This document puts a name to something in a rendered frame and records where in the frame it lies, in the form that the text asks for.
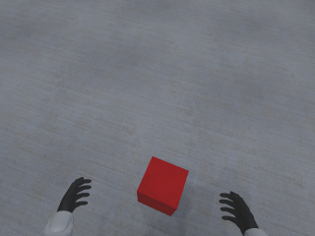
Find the carton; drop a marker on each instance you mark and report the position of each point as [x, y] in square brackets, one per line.
[162, 186]

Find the right robot hand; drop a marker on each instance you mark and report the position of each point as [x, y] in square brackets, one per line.
[244, 219]

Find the left robot forearm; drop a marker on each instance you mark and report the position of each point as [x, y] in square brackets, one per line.
[60, 223]

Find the left robot hand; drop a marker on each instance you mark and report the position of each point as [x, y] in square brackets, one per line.
[68, 202]

